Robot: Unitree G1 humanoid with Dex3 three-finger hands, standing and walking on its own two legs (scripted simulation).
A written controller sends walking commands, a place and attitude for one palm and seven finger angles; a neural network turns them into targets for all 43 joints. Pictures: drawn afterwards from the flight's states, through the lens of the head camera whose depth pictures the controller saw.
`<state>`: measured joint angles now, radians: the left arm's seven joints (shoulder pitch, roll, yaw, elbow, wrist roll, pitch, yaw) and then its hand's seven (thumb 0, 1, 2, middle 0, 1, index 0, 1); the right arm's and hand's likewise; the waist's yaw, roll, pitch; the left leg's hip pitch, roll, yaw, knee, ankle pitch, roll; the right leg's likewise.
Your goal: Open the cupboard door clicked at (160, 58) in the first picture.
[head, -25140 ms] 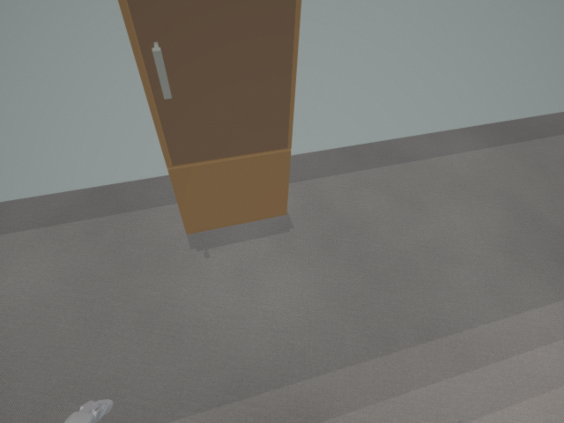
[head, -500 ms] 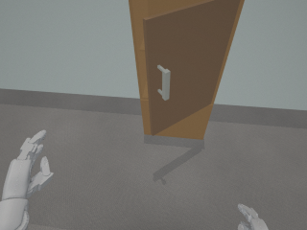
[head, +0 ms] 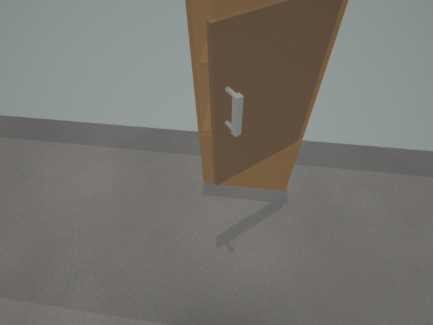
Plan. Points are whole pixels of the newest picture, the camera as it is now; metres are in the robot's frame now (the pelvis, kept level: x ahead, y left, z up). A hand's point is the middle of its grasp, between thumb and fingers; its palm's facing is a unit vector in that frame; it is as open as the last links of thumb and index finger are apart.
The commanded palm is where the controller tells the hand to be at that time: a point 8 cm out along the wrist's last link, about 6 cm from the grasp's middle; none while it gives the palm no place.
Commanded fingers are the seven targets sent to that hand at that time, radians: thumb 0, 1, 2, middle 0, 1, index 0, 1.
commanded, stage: let the arm hang, fingers relaxed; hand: left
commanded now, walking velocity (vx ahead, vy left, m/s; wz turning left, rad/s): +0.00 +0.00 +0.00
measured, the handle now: (232, 112) +0.64 -0.01 +0.01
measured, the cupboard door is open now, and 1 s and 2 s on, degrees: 41 41 41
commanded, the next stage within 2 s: look to check the result in 0.52 s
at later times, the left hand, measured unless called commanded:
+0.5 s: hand out of the picture +0.03 +0.19 -0.17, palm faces +0.00 -0.98 -0.20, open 7.3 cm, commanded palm none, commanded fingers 0.00 0.90 0.90 -0.20 -0.30 -0.20 -0.30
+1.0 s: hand out of the picture +0.06 +0.22 -0.16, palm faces -0.01 -0.96 -0.27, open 7.4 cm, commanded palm none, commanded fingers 0.00 0.90 0.90 -0.20 -0.30 -0.20 -0.30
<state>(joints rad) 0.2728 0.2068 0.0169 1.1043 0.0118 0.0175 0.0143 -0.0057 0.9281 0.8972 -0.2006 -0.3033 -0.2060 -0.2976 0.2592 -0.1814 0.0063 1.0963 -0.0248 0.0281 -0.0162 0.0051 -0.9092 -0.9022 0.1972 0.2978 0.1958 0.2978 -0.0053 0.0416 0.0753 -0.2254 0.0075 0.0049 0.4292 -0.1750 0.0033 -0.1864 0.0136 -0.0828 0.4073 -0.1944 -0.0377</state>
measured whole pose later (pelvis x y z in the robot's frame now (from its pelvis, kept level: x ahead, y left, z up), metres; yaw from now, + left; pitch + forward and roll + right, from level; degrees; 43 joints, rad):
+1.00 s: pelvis +0.02 +0.01 +0.00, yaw -1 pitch -2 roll +0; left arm 0.18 0.22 0.02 1.15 0.01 -0.01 0.01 0.00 0.91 0.90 -0.20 -0.30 -0.21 -0.30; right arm 0.18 -0.24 0.00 1.15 -0.02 -0.01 -0.02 0.00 -0.91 -0.90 0.20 0.30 0.20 0.30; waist 0.00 0.02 0.07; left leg -0.15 -0.01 0.03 0.35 -0.17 0.02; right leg -0.14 0.00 -0.06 0.37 -0.20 -0.02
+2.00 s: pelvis +0.02 -0.03 +0.00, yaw -24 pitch +2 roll +2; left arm 0.25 0.19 0.07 0.95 0.03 0.03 0.01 0.00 0.90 0.90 -0.20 -0.30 -0.21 -0.30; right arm 0.05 -0.23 -0.06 0.92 0.00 0.05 -0.03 0.00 -0.91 -0.90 0.20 0.30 0.19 0.30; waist 0.04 -0.01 0.11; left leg -0.44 0.03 -0.02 0.95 -0.43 -0.07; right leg -0.26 0.09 0.16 0.45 -0.21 -0.06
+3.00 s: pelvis +0.06 -0.05 -0.01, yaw -59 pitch +2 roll -1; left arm 0.14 0.26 0.09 0.89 0.02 0.07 -0.04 0.00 0.91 0.90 -0.20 -0.30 -0.20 -0.30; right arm 0.22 -0.20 -0.01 0.88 -0.04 0.01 -0.03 0.00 -0.91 -0.90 0.20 0.30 0.20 0.30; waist 0.01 -0.02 0.10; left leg -0.27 0.10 0.07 0.52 -0.28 -0.04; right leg -0.47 0.02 -0.01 1.02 -0.49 0.05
